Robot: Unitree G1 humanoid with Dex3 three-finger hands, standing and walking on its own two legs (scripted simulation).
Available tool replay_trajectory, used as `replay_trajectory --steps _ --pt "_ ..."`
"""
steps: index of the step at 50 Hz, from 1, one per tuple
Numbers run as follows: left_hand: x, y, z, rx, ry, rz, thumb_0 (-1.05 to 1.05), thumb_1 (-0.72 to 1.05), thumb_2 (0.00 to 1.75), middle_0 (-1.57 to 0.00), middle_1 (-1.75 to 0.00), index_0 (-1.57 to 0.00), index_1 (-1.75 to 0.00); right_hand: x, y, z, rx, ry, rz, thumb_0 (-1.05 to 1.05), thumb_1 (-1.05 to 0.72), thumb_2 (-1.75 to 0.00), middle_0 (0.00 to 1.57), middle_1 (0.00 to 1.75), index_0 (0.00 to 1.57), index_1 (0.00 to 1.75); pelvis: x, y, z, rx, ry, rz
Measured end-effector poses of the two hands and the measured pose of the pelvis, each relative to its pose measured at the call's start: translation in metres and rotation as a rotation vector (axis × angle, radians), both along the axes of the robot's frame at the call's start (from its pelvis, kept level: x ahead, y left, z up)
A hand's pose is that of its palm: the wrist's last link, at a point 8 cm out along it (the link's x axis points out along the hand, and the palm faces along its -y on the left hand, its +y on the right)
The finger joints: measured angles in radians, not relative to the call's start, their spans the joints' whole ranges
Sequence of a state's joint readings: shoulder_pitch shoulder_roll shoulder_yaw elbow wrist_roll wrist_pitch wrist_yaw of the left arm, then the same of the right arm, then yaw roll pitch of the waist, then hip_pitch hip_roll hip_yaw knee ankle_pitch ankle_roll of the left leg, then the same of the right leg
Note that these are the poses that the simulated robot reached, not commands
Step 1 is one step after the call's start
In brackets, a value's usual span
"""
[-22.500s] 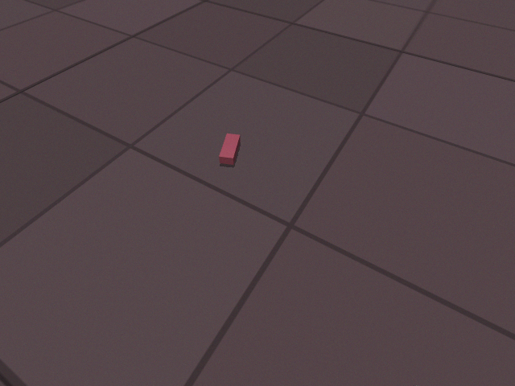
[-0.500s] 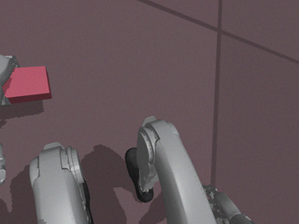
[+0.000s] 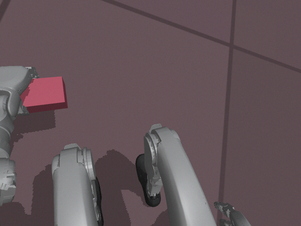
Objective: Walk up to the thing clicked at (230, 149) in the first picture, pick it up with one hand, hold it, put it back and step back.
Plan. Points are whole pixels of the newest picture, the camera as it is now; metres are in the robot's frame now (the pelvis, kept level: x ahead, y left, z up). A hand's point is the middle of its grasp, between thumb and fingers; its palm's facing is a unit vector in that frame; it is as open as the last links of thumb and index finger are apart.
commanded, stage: lift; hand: left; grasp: from above
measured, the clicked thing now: (25, 96) +0.48 +0.25 -0.20
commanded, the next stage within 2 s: hold in 1.32 s
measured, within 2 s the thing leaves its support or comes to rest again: neither
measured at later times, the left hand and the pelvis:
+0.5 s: hand out of the picture +0.41 +0.26 +0.02, palm faces -0.46 -0.06 -0.89, open 10.9 cm; pelvis +0.01 +0.00 +0.13, yaw +3 degrees
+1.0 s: hand out of the picture +0.36 +0.25 +0.19, palm faces -0.49 -0.06 -0.87, open 10.9 cm; pelvis +0.04 +0.00 +0.29, yaw +3 degrees
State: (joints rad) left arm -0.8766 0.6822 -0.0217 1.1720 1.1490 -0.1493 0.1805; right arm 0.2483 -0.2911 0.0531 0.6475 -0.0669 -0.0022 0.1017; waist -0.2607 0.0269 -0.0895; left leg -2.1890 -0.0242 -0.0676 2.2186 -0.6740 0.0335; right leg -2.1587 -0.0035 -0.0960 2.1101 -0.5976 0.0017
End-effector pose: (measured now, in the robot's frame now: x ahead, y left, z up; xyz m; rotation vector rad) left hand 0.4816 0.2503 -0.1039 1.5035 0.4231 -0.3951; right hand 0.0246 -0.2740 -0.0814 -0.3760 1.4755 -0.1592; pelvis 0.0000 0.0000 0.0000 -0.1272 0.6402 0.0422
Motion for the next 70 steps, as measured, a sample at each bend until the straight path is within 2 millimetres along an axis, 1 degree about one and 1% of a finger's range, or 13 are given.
replay_trajectory --steps 4,11,16,21,26,34,38,41,46,53,61,70 --pt "-0.013 0.003 0.02 -0.008 -0.004 -0.002 -0.01 -0.11 0.55 -0.66 -0.56 -0.65 -0.53 0.014 -0.002 0.01 0.0 -0.034 0.006 0.0 -0.91 -0.9 0.2 0.3 0.21 0.3 0.0 0.0 0.014 0.01 0.002 0.005" --pt "-0.034 0.008 0.064 -0.012 -0.017 0.002 -0.01 -0.11 0.56 -0.68 -0.54 -0.66 -0.52 0.047 -0.003 0.033 0.002 -0.126 0.02 0.0 -0.91 -0.9 0.2 0.3 0.21 0.3 0.002 0.0 0.046 0.025 -0.01 0.012" --pt "-0.048 0.008 0.102 -0.015 -0.025 0.011 -0.01 -0.11 0.55 -0.68 -0.54 -0.66 -0.52 0.07 0.001 0.055 0.01 -0.191 0.025 0.0 -0.91 -0.9 0.2 0.3 0.21 0.3 0.004 0.0 0.073 0.036 -0.029 0.015" --pt "-0.061 0.008 0.144 -0.012 -0.035 0.02 -0.01 -0.12 0.56 -0.68 -0.54 -0.67 -0.52 0.085 0.005 0.082 0.021 -0.243 0.017 0.0 -0.91 -0.9 0.2 0.3 0.21 0.3 0.007 0.0 0.104 0.046 -0.059 0.019" --pt "-0.072 0.007 0.189 -0.01 -0.042 0.035 -0.01 -0.12 0.56 -0.69 -0.53 -0.67 -0.52 0.092 0.01 0.114 0.028 -0.279 -0.007 0.01 -0.91 -0.9 0.2 0.3 0.21 0.3 0.011 0.001 0.139 0.055 -0.099 0.021" --pt "-0.092 0.005 0.261 -0.013 -0.031 0.058 -0.01 -0.13 0.56 -0.7 -0.51 -0.67 -0.52 0.093 0.016 0.172 0.036 -0.303 -0.05 0.01 -0.91 -0.9 0.2 0.3 0.21 0.3 0.022 0.0 0.2 0.075 -0.184 0.02" --pt "-0.099 0.005 0.292 -0.013 -0.019 0.065 -0.02 -0.13 0.57 -0.7 -0.51 -0.68 -0.52 0.093 0.017 0.202 0.032 -0.319 -0.062 0.01 -0.91 -0.9 0.2 0.3 0.21 0.3 0.028 0.001 0.229 0.08 -0.233 0.022" --pt "-0.104 0.005 0.311 -0.012 -0.009 0.062 -0.02 -0.13 0.56 -0.7 -0.51 -0.68 -0.52 0.093 0.016 0.221 0.029 -0.333 -0.068 0.01 -0.91 -0.9 0.2 0.3 0.21 0.3 0.032 0.002 0.248 0.083 -0.264 0.023" --pt "-0.11 0.003 0.337 -0.008 -0.006 0.046 -0.02 -0.12 0.55 -0.7 -0.5 -0.67 -0.51 0.096 0.015 0.248 0.025 -0.349 -0.069 0.01 -0.91 -0.9 0.2 0.3 0.21 0.3 0.039 0.004 0.273 0.088 -0.311 0.021" --pt "-0.111 -0.001 0.366 -0.007 -0.017 0.041 -0.02 -0.11 0.55 -0.7 -0.49 -0.67 -0.51 0.106 0.016 0.275 0.032 -0.368 -0.061 0.01 -0.91 -0.9 0.2 0.3 0.21 0.3 0.049 0.006 0.301 0.096 -0.364 0.018" --pt "-0.108 -0.002 0.396 -0.011 -0.034 0.061 -0.02 -0.11 0.55 -0.7 -0.5 -0.67 -0.51 0.123 0.022 0.298 0.052 -0.391 -0.058 0.01 -0.9 -0.9 0.2 0.3 0.21 0.3 0.058 0.007 0.325 0.104 -0.412 0.017" --pt "-0.108 0.0 0.42 -0.014 -0.026 0.072 -0.02 -0.11 0.55 -0.7 -0.5 -0.67 -0.51 0.143 0.026 0.317 0.068 -0.422 -0.057 0.01 -0.9 -0.9 0.2 0.3 0.21 0.3 0.069 0.009 0.344 0.111 -0.452 0.018"
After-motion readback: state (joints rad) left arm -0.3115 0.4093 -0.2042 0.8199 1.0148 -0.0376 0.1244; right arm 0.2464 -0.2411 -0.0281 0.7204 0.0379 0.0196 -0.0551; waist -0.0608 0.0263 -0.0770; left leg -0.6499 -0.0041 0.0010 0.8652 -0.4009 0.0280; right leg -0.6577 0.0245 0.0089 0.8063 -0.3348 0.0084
